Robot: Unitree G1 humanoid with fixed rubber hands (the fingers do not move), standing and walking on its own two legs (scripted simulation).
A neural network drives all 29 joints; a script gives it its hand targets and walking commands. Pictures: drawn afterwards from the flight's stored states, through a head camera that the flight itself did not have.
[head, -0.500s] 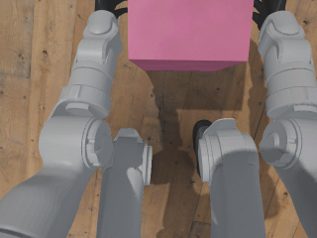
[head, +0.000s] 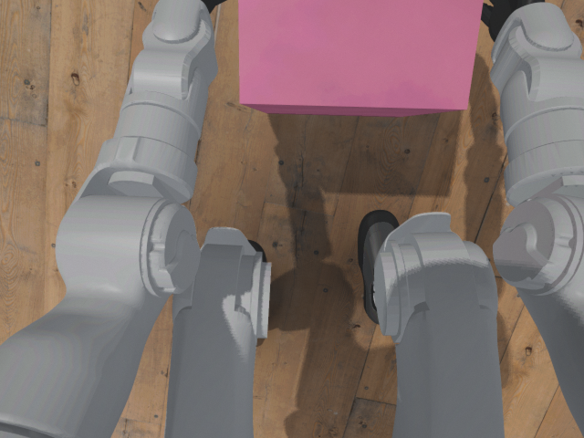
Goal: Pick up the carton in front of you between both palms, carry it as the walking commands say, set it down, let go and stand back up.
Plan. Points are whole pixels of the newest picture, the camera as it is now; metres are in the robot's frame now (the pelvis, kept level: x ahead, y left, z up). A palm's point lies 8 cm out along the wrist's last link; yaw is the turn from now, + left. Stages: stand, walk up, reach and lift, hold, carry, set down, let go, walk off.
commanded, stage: set down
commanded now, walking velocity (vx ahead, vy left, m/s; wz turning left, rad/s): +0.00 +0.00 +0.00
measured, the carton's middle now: (345, 24) +0.53 -0.09 -0.25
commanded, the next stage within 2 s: let go in 1.26 s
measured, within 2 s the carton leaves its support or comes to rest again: neither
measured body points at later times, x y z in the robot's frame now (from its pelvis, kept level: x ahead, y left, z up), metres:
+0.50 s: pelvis +0.00 -0.01 +0.03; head +0.35 -0.05 +0.31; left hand +0.58 +0.09 -0.10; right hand +0.53 -0.29 -0.10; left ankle +0.10 +0.11 -0.34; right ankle +0.13 -0.13 -0.34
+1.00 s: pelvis +0.02 -0.01 +0.16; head +0.35 -0.05 +0.47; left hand +0.58 +0.09 +0.05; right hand +0.53 -0.30 +0.05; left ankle +0.10 +0.12 -0.34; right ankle +0.13 -0.13 -0.34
